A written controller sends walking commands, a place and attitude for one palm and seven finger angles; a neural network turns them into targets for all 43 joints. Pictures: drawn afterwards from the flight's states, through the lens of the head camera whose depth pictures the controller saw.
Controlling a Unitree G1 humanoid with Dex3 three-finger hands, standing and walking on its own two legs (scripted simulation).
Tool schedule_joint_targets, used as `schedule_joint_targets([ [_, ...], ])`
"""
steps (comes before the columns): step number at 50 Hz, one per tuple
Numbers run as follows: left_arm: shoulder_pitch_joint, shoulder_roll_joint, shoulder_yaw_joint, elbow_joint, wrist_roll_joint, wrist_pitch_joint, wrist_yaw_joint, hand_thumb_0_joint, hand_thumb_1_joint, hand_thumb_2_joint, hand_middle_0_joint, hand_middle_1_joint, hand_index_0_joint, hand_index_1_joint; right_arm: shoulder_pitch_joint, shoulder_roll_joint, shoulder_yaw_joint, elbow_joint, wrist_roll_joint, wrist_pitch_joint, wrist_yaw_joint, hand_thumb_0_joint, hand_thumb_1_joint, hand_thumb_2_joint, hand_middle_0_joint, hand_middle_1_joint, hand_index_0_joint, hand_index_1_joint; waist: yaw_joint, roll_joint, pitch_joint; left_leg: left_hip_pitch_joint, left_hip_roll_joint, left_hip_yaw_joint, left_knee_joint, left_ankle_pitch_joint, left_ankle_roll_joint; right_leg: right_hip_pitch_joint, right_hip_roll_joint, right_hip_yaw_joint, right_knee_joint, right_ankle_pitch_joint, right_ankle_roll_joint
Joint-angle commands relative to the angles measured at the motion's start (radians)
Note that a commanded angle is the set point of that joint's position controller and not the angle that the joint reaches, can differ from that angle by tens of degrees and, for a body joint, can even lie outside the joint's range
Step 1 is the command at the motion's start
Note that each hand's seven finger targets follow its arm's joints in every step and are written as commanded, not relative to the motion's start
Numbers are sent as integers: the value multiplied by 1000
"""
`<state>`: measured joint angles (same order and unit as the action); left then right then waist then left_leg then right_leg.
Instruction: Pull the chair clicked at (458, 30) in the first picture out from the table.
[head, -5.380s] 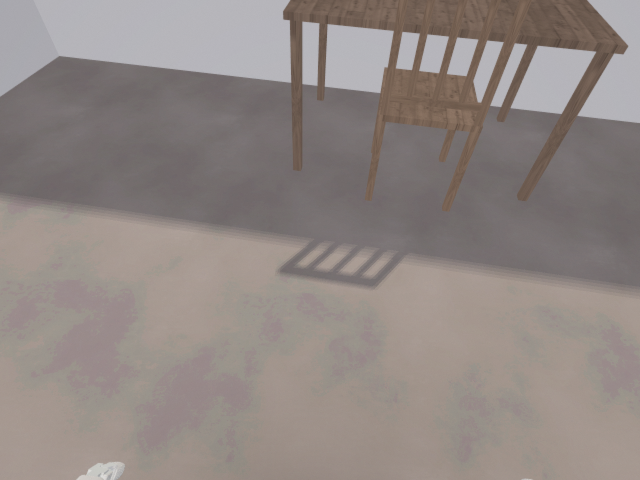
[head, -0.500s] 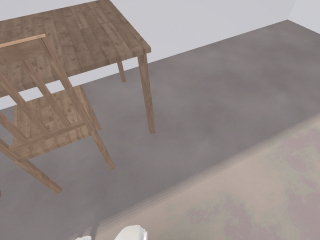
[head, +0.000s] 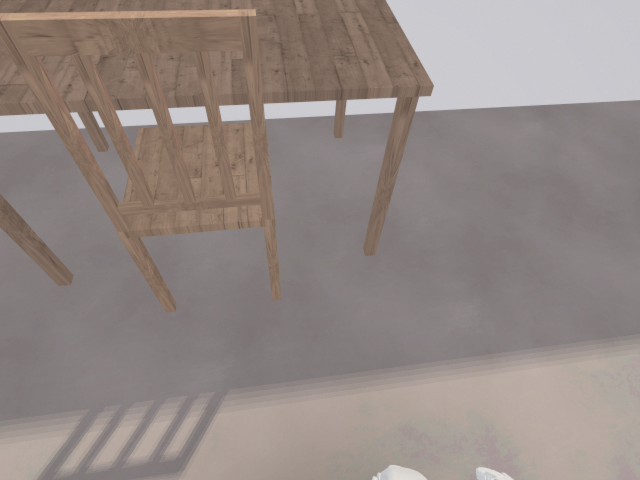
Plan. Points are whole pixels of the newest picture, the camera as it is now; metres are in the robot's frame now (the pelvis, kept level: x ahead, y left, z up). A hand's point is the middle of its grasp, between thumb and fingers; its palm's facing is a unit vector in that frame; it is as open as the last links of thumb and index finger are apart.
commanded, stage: turn to face it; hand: left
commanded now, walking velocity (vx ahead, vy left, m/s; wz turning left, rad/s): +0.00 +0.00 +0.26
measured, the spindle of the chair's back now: (170, 138) +0.71 +0.36 -0.05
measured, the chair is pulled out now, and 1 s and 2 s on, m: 0.00 0.00 0.00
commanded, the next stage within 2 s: take the last steps up to it in 0.14 s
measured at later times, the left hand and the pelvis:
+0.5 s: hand out of the picture -0.01 +0.18 -0.16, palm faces +0.21 -0.95 -0.23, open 7.3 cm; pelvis +0.01 -0.01 +0.00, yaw +9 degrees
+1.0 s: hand (177, 414) +0.22 +0.23 -0.17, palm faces +0.12 -0.98 -0.18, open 7.4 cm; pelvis +0.16 +0.05 -0.01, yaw +8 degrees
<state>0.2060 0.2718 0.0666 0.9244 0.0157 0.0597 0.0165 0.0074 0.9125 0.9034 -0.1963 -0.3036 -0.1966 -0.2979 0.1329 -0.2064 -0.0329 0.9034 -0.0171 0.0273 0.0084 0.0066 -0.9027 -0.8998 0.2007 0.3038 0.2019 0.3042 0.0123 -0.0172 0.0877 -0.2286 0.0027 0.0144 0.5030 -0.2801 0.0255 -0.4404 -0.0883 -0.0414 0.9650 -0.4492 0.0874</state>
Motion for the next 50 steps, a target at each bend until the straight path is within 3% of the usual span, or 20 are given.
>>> schedule_joint_targets([
  [1,-7,37,0,-79,-7,-31,0,0,900,900,-200,-300,-200,-300,45,-210,-60,-42,-8,-7,-18,0,-900,-900,200,300,200,300,-37,185,-129,107,234,-212,-114,545,150,42,31,-12,-154,6,-6],
  [5,88,41,2,-50,-8,-54,8,0,900,900,-200,-300,-200,-300,19,-190,-59,-39,0,-4,-15,0,-900,-900,200,300,200,300,13,135,-141,2,179,-209,-19,427,86,269,46,-30,-496,241,-23],
  [6,110,86,8,-45,-1,-68,12,0,900,900,-200,-300,-200,-300,40,-153,-54,-34,8,-7,-9,0,-900,-900,200,300,200,300,20,44,-145,-82,121,-169,62,283,30,379,-35,49,-596,357,-41],
  [7,123,170,23,-39,13,-79,20,0,900,900,-200,-300,-200,-300,64,-84,-40,-49,14,-10,-5,0,-900,-900,200,300,200,300,16,-216,-161,-253,-12,-32,245,-55,-41,479,-273,288,-631,556,-134],
  [8,134,197,22,-49,7,-76,17,0,900,900,-200,-300,-200,-300,34,-109,-46,-63,12,3,-10,0,-900,-900,200,300,200,300,40,-238,-166,-240,-27,-63,414,-331,-48,370,-390,337,-651,619,-241],
  [9,98,169,23,-51,6,-75,21,0,900,900,-200,-300,-200,-300,11,-115,-53,-53,6,17,-10,0,-900,-900,200,300,200,300,36,-258,-123,-246,-5,-97,535,-317,-42,279,-357,322,-674,547,-265],
  [11,13,114,11,-62,5,-68,23,0,900,900,-200,-300,-200,-300,27,-111,-57,-12,4,24,-1,0,-900,-900,200,300,200,300,-6,-133,-43,-274,19,-75,655,-200,-52,228,-271,197,-666,487,-243],
  [13,5,94,6,-61,9,-76,21,0,900,900,-200,-300,-200,-300,69,-87,-47,18,0,22,4,0,-900,-900,200,300,200,300,-15,-135,-64,-256,21,-42,621,-144,-67,257,-224,104,-658,483,-214],
  [22,177,114,16,56,19,-101,4,0,900,900,-200,-300,-200,-300,-26,-57,-30,1,-5,-14,28,0,-900,-900,200,300,200,300,60,-145,-34,-242,53,46,268,-152,-49,352,-274,143,-759,103,-234],
  [26,142,108,14,83,10,-93,-5,0,900,900,-200,-300,-200,-300,108,-44,-20,51,-3,-34,21,0,-900,-900,200,300,200,300,-6,-135,-47,58,5,130,-11,-31,-26,190,-187,28,-680,19,-178],
  [27,121,85,9,81,6,-87,-7,0,900,900,-200,-300,-200,-300,181,-73,-25,75,-3,-41,12,0,-900,-900,200,300,200,300,-44,-53,-53,193,16,113,-72,-34,-22,85,-154,-8,-613,-37,-153],
  [28,104,37,-2,68,2,-82,-14,0,900,900,-200,-300,-200,-300,276,-136,-40,100,-10,-49,1,0,-900,-900,200,300,200,300,-89,153,-65,300,151,-86,-156,-152,28,-50,-71,-86,-420,-66,-108],
  [29,68,-27,-16,31,1,-83,-20,0,900,900,-200,-300,-200,-300,378,-225,-58,123,-17,-49,-9,0,-900,-900,200,300,200,300,-124,349,-37,312,359,-384,-315,-280,124,-205,38,-164,-149,-130,-73],
  [30,-4,-5,-16,7,14,-82,-16,0,900,900,-200,-300,-200,-300,389,-223,-54,133,-15,-48,-17,0,-900,-900,200,300,200,300,-134,292,9,241,400,-452,-371,-346,171,-254,18,-61,7,-143,-94],
  [32,-20,9,-8,25,12,-87,-29,0,900,900,-200,-300,-200,-300,291,-158,-33,110,-8,-58,-27,0,-900,-900,200,300,200,300,-87,187,69,152,356,-369,-378,-301,180,-285,-33,8,150,-4,-107],
  [34,59,-10,-12,72,12,-87,-38,0,900,900,-200,-300,-200,-300,233,-102,-14,102,-3,-77,-30,0,-900,-900,200,300,200,300,-33,137,47,139,274,-197,-362,-58,142,-215,-40,3,138,125,-94],
  [36,90,-18,-14,93,9,-83,-38,0,900,900,-200,-300,-200,-300,247,-84,-10,115,4,-92,-34,0,-900,-900,200,300,200,300,-17,119,14,163,243,-118,-348,143,144,-185,-36,-7,116,179,-80],
  [42,-13,-42,-14,54,6,-76,-35,0,900,900,-200,-300,-200,-300,321,-68,-14,174,4,-104,-39,0,-900,-900,200,300,200,300,-25,105,57,209,256,-56,-342,344,168,-216,-42,-23,-59,235,-67],
  [47,-111,-58,-12,13,3,-86,-38,0,900,900,-200,-300,-200,-300,354,-72,-20,211,-9,-100,-40,0,-900,-900,200,300,200,300,-50,115,84,210,269,-34,-282,424,153,-125,-8,-58,-251,217,-106],
  [50,35,-41,-3,53,4,-101,-34,0,900,900,-200,-300,-200,-300,337,-89,-21,223,-5,-95,-41,0,-900,-900,200,300,200,300,23,98,2,193,226,27,-80,664,114,130,73,-121,-377,248,-141],
])
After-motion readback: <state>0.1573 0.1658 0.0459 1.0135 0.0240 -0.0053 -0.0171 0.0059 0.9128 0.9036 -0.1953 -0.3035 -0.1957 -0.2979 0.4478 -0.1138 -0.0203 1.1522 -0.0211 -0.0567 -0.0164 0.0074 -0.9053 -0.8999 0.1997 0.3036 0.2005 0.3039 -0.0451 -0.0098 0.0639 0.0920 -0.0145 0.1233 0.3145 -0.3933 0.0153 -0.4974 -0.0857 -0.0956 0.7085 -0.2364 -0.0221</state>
